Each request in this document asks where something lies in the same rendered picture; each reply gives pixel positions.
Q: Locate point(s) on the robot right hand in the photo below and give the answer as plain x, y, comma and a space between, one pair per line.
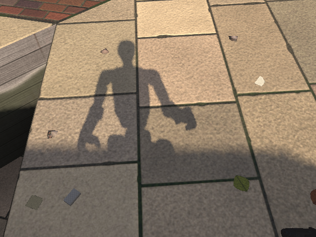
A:
298, 232

